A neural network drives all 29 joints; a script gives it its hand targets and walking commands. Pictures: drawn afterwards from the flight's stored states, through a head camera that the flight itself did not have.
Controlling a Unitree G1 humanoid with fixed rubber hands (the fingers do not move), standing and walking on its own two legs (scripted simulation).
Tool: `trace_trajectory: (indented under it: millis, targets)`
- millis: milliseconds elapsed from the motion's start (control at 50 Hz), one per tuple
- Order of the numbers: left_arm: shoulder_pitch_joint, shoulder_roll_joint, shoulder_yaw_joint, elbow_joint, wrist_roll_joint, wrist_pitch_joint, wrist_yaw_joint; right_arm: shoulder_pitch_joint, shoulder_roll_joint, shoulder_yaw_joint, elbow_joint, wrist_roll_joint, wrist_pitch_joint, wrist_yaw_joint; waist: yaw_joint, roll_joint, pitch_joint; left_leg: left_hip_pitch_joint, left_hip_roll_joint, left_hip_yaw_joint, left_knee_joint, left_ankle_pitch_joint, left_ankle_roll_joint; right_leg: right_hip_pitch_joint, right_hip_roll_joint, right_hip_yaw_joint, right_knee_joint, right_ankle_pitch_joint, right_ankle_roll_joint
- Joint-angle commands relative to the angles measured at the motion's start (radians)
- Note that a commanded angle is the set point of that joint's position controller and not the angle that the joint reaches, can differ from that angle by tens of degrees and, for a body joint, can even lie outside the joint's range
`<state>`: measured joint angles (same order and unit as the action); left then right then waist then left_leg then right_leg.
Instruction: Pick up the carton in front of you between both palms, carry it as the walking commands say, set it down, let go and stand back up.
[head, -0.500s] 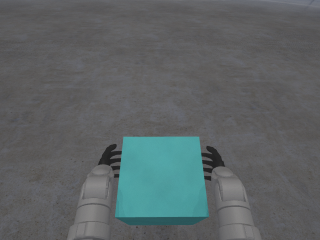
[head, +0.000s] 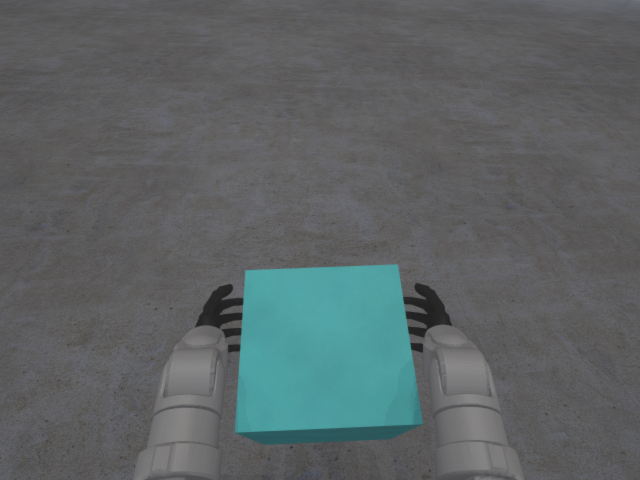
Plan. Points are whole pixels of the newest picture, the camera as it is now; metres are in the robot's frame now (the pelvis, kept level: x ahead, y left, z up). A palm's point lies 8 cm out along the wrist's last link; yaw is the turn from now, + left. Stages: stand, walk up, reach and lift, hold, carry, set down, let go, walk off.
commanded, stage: carry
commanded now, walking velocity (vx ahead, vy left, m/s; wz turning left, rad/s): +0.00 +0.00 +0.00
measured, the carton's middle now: (324, 362) +0.31 +0.00 -0.06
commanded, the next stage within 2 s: hold in 0.26 s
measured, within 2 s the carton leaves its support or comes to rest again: neither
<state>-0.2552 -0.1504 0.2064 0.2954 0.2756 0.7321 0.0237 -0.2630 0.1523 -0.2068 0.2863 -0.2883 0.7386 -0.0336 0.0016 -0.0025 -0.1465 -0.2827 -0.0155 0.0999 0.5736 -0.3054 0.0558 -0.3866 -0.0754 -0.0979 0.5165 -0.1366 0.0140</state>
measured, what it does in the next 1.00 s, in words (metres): shifts its weight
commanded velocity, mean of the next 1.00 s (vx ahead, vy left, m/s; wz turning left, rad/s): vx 0.00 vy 0.00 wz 0.00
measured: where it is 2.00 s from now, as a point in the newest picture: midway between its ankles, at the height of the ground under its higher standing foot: outside the picture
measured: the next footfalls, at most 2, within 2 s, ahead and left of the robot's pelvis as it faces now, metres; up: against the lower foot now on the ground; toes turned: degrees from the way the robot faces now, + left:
none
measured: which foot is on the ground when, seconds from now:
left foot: down 0.00-1.00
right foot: down 0.00-1.00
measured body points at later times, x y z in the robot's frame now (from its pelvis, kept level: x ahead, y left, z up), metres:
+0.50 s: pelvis +0.01 -0.02 +0.01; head -0.02 -0.03 +0.46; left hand +0.29 +0.17 +0.03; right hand +0.32 -0.13 +0.04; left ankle +0.00 +0.08 -0.73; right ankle +0.08 -0.13 -0.73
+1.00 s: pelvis +0.03 -0.04 +0.01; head +0.00 -0.06 +0.46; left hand +0.31 +0.15 +0.04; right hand +0.35 -0.15 +0.04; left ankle +0.00 +0.08 -0.73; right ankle +0.08 -0.13 -0.73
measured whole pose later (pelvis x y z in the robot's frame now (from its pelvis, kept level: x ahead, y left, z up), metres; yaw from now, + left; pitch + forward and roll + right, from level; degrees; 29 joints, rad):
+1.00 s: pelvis +0.03 -0.04 +0.01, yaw +8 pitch -5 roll +0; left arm -0.27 -0.15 0.23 0.32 0.27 0.69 0.02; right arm -0.27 0.15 -0.20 0.26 -0.28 0.72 -0.04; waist 0.00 0.04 0.01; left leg -0.06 -0.02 -0.09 0.40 -0.25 0.00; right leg -0.13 0.03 -0.02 0.39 -0.16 -0.03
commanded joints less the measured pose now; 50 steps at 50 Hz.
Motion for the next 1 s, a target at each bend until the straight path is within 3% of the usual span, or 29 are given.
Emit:
trace_trajectory:
  millis: [0,240,260,280,300,340,360,400,420,440,460,520,540,580,600,620,660,680,700,720,760,780,800,820,840,880,920,960,980]
  targets:
    - [-0.489,-0.966,-0.508,-0.035,-0.258,-0.039,-0.259,-0.524,0.956,0.527,-0.09,0.286,-0.064,0.263,-0.004,0.013,-0.2,-0.03,0.133,-0.123,-0.151,0.075,-0.012,0.152,-0.081,0.091,-0.042,0.032,-0.021]
    - [-0.495,-0.944,-0.533,-0.148,-0.278,-0.057,-0.249,-0.449,0.941,0.543,-0.096,0.288,-0.057,0.251,-0.003,0.008,-0.248,-0.009,0.153,-0.147,-0.141,0.067,-0.005,0.179,-0.079,0.084,-0.041,0.032,-0.025]
    - [-0.446,-1.0,-0.506,-0.03,-0.248,-0.057,-0.268,-0.472,0.968,0.554,-0.169,0.29,-0.059,0.268,-0.027,0.137,-0.132,-0.059,-0.004,-0.242,-0.262,0.127,-0.018,0.451,0.186,0.123,-0.017,0.064,-0.036]
    - [-0.499,-0.966,-0.454,-0.03,-0.238,-0.082,-0.267,-0.487,0.923,0.493,-0.111,0.284,-0.063,0.283,0.013,0.076,-0.029,-0.209,0.006,-0.23,-0.282,-0.013,0.003,0.511,0.162,0.154,-0.022,0.049,-0.052]
    - [-0.54,-1.013,-0.49,-0.06,-0.241,-0.107,-0.268,-0.555,0.959,0.542,-0.132,0.305,-0.083,0.296,0.002,0.121,-0.074,-0.176,-0.003,-0.235,-0.312,-0.147,-0.002,0.536,0.16,0.14,-0.01,-0.012,-0.031]
    - [-0.526,-0.994,-0.483,-0.024,-0.244,-0.124,-0.265,-0.528,0.961,0.547,-0.095,0.296,-0.083,0.308,0.009,0.056,-0.052,-0.104,-0.005,-0.234,-0.296,-0.072,-0.001,0.474,0.155,0.146,-0.042,-0.008,-0.011]
    - [-0.492,-1.03,-0.515,-0.071,-0.248,-0.123,-0.26,-0.548,0.985,0.607,-0.174,0.327,-0.086,0.316,0.007,0.071,-0.111,0.008,-0.02,-0.224,-0.29,0.022,-0.013,0.461,0.171,0.145,-0.054,0.047,-0.005]
    - [-0.55,-1.024,-0.576,-0.102,-0.309,-0.117,-0.267,-0.545,1.003,0.656,-0.174,0.334,-0.08,0.302,0.036,-0.04,-0.202,0.055,-0.027,-0.216,-0.24,0.211,-0.02,0.481,0.173,0.154,-0.08,0.113,-0.008]
    - [-0.499,-1.01,-0.523,-0.031,-0.277,-0.089,-0.273,-0.495,0.956,0.592,-0.134,0.293,-0.073,0.291,-0.005,0.023,-0.135,-0.002,-0.04,-0.215,-0.241,0.159,-0.022,0.521,0.159,0.173,-0.088,0.101,-0.029]
    - [-0.498,-0.983,-0.49,0.033,-0.273,-0.094,-0.279,-0.498,0.939,0.574,-0.09,0.295,-0.071,0.283,0.024,0.018,-0.108,-0.014,-0.013,-0.233,-0.249,0.085,-0.012,0.512,0.152,0.167,-0.068,0.051,-0.022]
    - [-0.583,-1.005,-0.564,-0.048,-0.306,-0.11,-0.283,-0.478,0.958,0.555,-0.069,0.269,-0.077,0.275,-0.049,0.012,-0.089,-0.012,-0.019,-0.236,-0.258,0.051,-0.017,0.491,0.155,0.168,-0.081,0.043,-0.029]
    - [-0.586,-0.99,-0.548,-0.021,-0.31,-0.101,-0.289,-0.5,1.006,0.567,-0.066,0.271,-0.075,0.263,-0.044,-0.018,-0.087,0.009,-0.033,-0.232,-0.22,0.089,-0.021,0.495,0.148,0.178,-0.09,0.059,-0.026]
    - [-0.578,-0.976,-0.526,-0.042,-0.287,-0.098,-0.297,-0.44,0.974,0.527,-0.081,0.25,-0.075,0.266,-0.053,0.029,-0.079,-0.032,-0.031,-0.23,-0.247,0.056,-0.03,0.533,0.144,0.179,-0.1,0.061,-0.041]
    - [-0.502,-0.992,-0.489,0.054,-0.263,-0.086,-0.284,-0.426,0.979,0.525,-0.011,0.27,-0.065,0.264,-0.028,0.057,0.023,-0.038,-0.036,-0.235,-0.257,0.098,-0.02,0.492,0.144,0.172,-0.105,0.095,-0.035]
    - [-0.451,-0.949,-0.477,0.037,-0.254,-0.087,-0.283,-0.462,0.985,0.529,-0.091,0.278,-0.071,0.265,-0.024,-0.005,-0.032,0.017,-0.037,-0.241,-0.257,0.225,-0.02,0.489,0.156,0.169,-0.103,0.183,-0.016]
    - [-0.501,-0.937,-0.495,-0.011,-0.27,-0.097,-0.28,-0.471,0.983,0.533,-0.053,0.281,-0.073,0.262,0.023,-0.014,-0.131,-0.006,-0.046,-0.239,-0.228,0.27,-0.033,0.601,0.152,0.167,-0.101,0.197,-0.011]
    - [-0.566,-0.934,-0.529,-0.114,-0.291,-0.107,-0.277,-0.448,0.99,0.56,-0.099,0.274,-0.074,0.261,-0.029,-0.023,-0.17,0.085,-0.06,-0.226,-0.223,0.292,-0.035,0.554,0.149,0.171,-0.105,0.262,-0.004]
    - [-0.547,-0.978,-0.539,-0.083,-0.286,-0.104,-0.273,-0.477,0.998,0.594,-0.13,0.299,-0.083,0.259,-0.025,0.036,-0.17,0.048,-0.077,-0.217,-0.206,0.296,-0.044,0.603,0.139,0.203,-0.1,0.318,-0.013]
    - [-0.496,-0.933,-0.49,-0.06,-0.254,-0.093,-0.271,-0.468,0.985,0.563,-0.149,0.294,-0.082,0.26,-0.011,-0.017,-0.198,0.059,-0.057,-0.231,-0.228,0.302,-0.034,0.622,0.13,0.2,-0.099,0.328,-0.015]
    - [-0.445,-0.98,-0.476,0.006,-0.254,-0.092,-0.27,-0.482,0.94,0.556,-0.086,0.287,-0.07,0.256,0.007,0.017,-0.13,0.016,-0.058,-0.229,-0.224,0.287,-0.033,0.612,0.127,0.207,-0.108,0.295,-0.016]
    - [-0.485,-0.932,-0.447,-0.013,-0.236,-0.096,-0.265,-0.474,0.949,0.502,-0.041,0.26,-0.067,0.264,0.017,-0.02,-0.086,0.036,-0.055,-0.233,-0.239,0.17,-0.024,0.554,0.131,0.19,-0.132,0.118,-0.016]
    - [-0.53,-0.942,-0.471,-0.058,-0.236,-0.108,-0.265,-0.442,0.974,0.52,-0.052,0.264,-0.076,0.265,-0.01,0.037,-0.125,0.01,-0.072,-0.221,-0.25,0.153,-0.032,0.59,0.112,0.216,-0.136,0.186,-0.016]
    - [-0.51,-0.945,-0.478,-0.018,-0.258,-0.102,-0.268,-0.465,0.974,0.544,-0.074,0.274,-0.078,0.262,-0.002,-0.023,-0.118,0.022,-0.064,-0.229,-0.234,0.215,-0.026,0.587,0.126,0.195,-0.119,0.226,-0.004]
    - [-0.482,-0.963,-0.519,-0.055,-0.265,-0.099,-0.265,-0.487,1.007,0.58,-0.093,0.306,-0.079,0.268,0.033,-0.001,-0.134,0.036,-0.072,-0.22,-0.235,0.308,-0.032,0.597,0.138,0.192,-0.099,0.348,0.003]
    - [-0.494,-0.976,-0.499,-0.025,-0.267,-0.097,-0.269,-0.456,0.967,0.565,-0.105,0.287,-0.078,0.263,-0.021,0.007,-0.197,0.046,-0.068,-0.223,-0.224,0.318,-0.034,0.644,0.115,0.212,-0.108,0.416,-0.005]
    - [-0.508,-0.934,-0.46,-0.051,-0.247,-0.102,-0.266,-0.489,0.967,0.518,-0.062,0.269,-0.064,0.258,0.026,-0.055,-0.157,0.036,-0.057,-0.24,-0.251,0.248,-0.016,0.607,0.117,0.199,-0.113,0.314,0.009]
    - [-0.524,-0.974,-0.5,-0.048,-0.267,-0.098,-0.269,-0.472,0.949,0.553,-0.105,0.278,-0.071,0.252,-0.019,0.015,-0.146,0.044,-0.083,-0.215,-0.222,0.234,-0.04,0.612,0.119,0.215,-0.129,0.295,-0.011]
    - [-0.506,-0.983,-0.498,-0.072,-0.273,-0.097,-0.265,-0.484,0.982,0.565,-0.101,0.285,-0.067,0.265,-0.005,-0.006,-0.145,0.107,-0.083,-0.219,-0.234,0.236,-0.034,0.55,0.122,0.204,-0.128,0.252,-0.002]
    - [-0.514,-0.956,-0.499,-0.062,-0.244,-0.087,-0.261,-0.482,0.979,0.54,-0.044,0.28,-0.06,0.265,0.038,0.015,-0.098,0.056,-0.068,-0.227,-0.241,0.21,-0.034,0.549,0.126,0.197,-0.127,0.198,-0.011]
